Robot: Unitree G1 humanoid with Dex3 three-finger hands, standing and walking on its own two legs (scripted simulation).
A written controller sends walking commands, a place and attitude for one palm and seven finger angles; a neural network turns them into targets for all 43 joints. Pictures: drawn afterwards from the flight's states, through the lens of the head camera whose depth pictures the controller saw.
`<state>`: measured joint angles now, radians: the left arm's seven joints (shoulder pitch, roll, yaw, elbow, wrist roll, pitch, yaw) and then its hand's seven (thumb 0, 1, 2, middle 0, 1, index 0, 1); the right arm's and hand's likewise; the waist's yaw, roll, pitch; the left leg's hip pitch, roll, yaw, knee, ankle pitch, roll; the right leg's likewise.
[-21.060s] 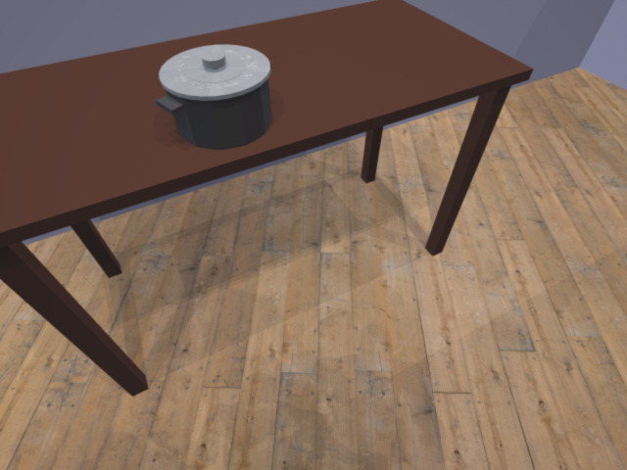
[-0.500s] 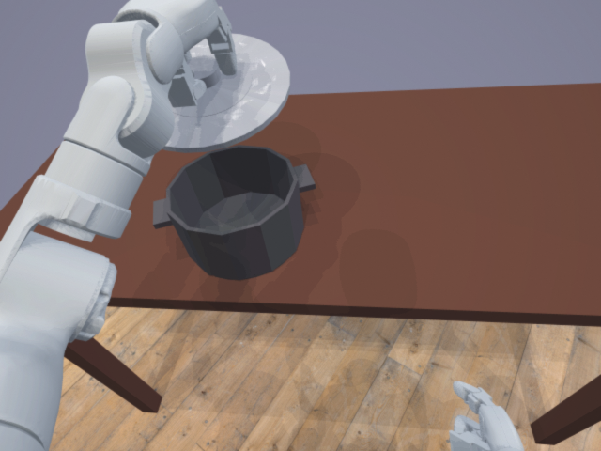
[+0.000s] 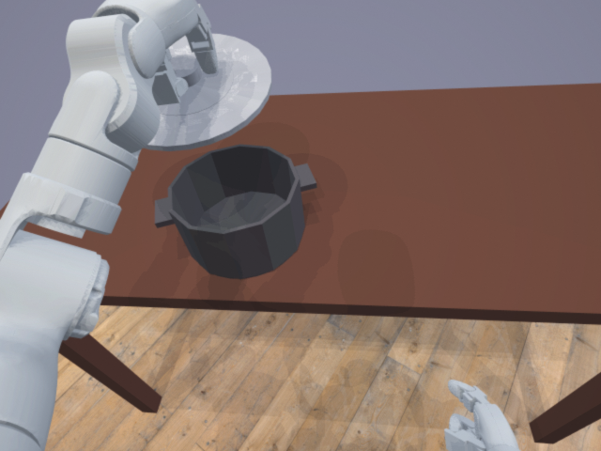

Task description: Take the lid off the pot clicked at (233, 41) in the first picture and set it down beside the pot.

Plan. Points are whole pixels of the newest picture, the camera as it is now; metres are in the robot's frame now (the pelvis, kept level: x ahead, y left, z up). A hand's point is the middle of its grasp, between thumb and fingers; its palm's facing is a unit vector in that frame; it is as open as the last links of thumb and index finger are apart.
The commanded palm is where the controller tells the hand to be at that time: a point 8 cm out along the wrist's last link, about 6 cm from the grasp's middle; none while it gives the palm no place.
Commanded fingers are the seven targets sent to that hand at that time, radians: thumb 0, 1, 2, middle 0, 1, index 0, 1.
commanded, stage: move the lid sideways beside the pot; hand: left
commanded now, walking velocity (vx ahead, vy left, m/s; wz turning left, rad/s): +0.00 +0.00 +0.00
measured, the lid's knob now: (182, 71) +0.48 +0.15 +0.29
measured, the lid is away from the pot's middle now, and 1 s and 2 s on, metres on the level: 0.03 0.15 0.24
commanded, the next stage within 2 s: lower the lid onto the table in 1.80 s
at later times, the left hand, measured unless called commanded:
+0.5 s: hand (114, 86) +0.43 +0.21 +0.30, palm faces -0.08 +0.00 -1.00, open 7.0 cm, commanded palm +0.40 +0.21 +0.38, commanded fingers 0.00 0.48 1.24 -0.94 -0.72 -0.98 -0.76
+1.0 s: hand (71, 82) +0.43 +0.26 +0.31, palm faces -0.08 -0.01 -1.00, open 6.9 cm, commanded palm +0.39 +0.27 +0.38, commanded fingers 0.00 0.48 1.24 -0.94 -0.72 -0.98 -0.76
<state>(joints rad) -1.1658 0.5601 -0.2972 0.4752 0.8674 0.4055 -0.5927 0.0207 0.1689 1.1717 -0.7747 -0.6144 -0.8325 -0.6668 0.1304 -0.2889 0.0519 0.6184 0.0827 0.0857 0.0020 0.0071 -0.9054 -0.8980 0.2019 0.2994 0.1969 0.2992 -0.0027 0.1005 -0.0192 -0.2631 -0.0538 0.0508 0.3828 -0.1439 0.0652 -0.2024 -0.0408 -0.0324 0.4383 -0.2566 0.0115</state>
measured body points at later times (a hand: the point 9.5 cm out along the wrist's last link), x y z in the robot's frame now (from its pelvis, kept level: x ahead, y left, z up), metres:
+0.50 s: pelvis -0.01 +0.00 +0.00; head +0.01 -0.03 +0.45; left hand +0.43 +0.21 +0.36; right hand +0.17 -0.23 -0.11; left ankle +0.04 +0.08 -0.74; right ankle -0.02 -0.13 -0.74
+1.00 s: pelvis +0.00 +0.01 +0.00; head +0.03 -0.02 +0.45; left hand +0.43 +0.26 +0.36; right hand +0.15 -0.24 -0.12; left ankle +0.04 +0.08 -0.74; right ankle -0.02 -0.13 -0.74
